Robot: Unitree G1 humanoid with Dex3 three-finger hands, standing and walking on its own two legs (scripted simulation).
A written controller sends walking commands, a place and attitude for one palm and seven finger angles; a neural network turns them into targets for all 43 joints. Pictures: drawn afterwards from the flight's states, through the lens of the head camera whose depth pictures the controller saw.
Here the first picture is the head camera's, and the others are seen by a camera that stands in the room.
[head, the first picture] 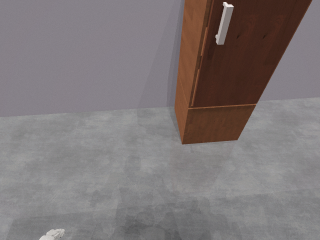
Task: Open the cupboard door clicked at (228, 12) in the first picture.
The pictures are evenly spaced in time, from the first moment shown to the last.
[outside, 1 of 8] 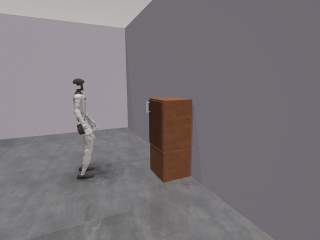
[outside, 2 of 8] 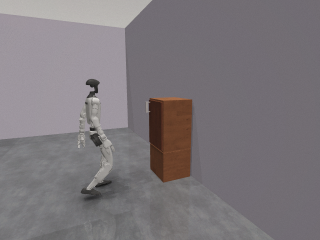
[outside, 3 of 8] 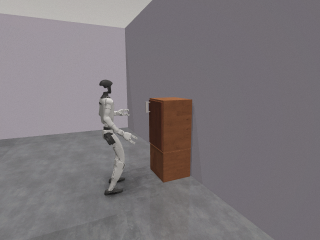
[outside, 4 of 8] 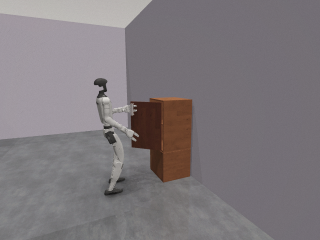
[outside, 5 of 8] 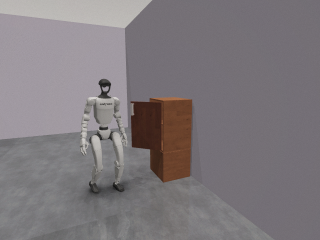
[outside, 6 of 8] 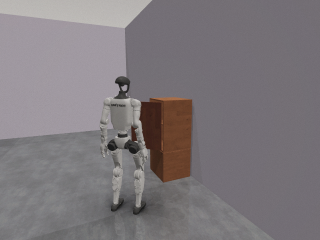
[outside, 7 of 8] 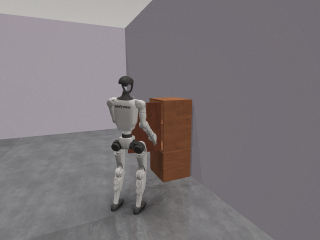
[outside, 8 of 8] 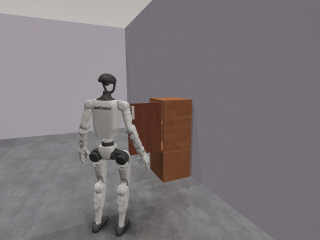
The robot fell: no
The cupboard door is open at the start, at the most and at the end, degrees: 0 90 89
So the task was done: yes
